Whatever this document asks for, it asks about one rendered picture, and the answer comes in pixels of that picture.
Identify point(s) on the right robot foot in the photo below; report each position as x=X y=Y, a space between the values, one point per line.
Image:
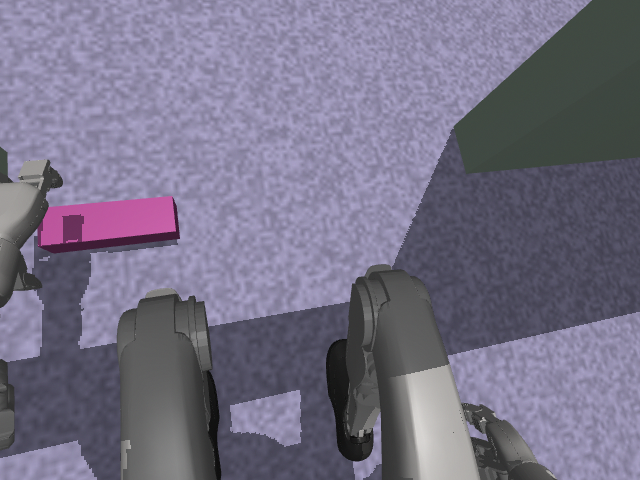
x=351 y=447

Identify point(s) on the right robot arm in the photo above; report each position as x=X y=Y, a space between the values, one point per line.
x=530 y=471

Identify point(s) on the left robot hand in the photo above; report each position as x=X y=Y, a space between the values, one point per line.
x=22 y=209

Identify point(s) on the right robot hand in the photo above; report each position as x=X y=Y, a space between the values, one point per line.
x=505 y=448

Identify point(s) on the left robot arm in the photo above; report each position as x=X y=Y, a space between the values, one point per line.
x=10 y=259

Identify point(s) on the carton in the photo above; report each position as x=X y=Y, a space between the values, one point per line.
x=108 y=224

